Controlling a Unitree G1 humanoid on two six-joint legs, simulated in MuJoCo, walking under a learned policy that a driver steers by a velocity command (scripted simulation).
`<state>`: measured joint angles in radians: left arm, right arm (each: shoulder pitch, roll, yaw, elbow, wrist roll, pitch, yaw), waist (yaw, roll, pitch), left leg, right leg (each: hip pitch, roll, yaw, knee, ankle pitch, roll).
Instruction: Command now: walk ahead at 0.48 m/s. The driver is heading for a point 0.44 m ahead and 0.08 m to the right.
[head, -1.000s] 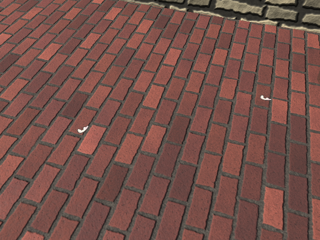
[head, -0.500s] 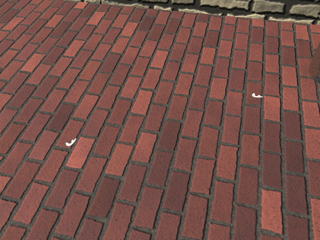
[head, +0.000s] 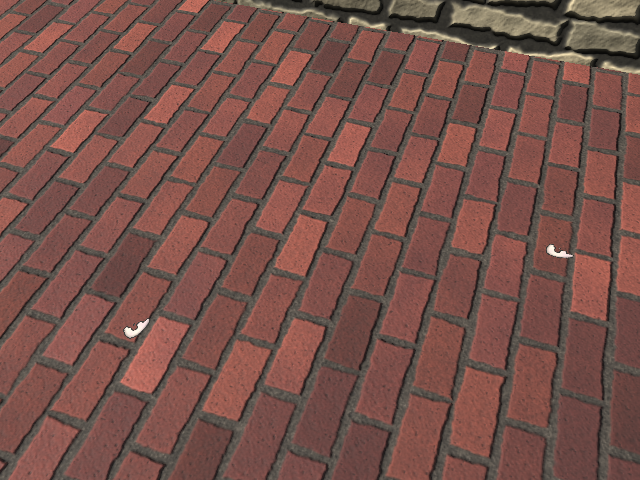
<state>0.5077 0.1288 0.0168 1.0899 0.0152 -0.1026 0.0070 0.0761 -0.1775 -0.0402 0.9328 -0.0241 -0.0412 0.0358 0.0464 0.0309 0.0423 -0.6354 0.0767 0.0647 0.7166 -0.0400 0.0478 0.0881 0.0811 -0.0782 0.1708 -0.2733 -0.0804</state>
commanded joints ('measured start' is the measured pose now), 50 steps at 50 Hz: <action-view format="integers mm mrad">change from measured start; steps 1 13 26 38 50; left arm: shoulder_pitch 73 -68 -373 -272 -227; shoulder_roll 136 99 52 86 129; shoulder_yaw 22 39 18 14 23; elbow -13 -89 -199 -119 -73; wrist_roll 3 13 11 -7 -13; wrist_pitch -11 32 60 45 91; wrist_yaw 11 -9 -25 26 22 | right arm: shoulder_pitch -125 198 399 371 362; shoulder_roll -33 -46 -92 -10 -9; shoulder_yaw -2 -29 -9 -2 21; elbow -88 43 113 123 175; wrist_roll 4 3 10 -12 -10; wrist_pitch -16 -61 -78 23 47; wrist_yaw -1 -32 -57 -58 -74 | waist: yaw -1 -36 -64 -82 -71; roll -109 -5 63 -90 -63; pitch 102 -5 35 -60 39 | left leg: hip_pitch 13 483 568 345 533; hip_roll -41 190 112 -24 16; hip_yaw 42 -261 109 -85 -102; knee -106 -556 -465 272 -348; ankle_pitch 14 -108 620 -432 -205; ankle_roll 23 146 84 -37 -14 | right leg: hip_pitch -41 -597 -566 -341 -501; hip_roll -279 -172 -89 -328 -233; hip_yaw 106 135 -44 207 221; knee -21 1048 478 94 10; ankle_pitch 579 -6 288 657 -244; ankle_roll -108 -24 8 -168 6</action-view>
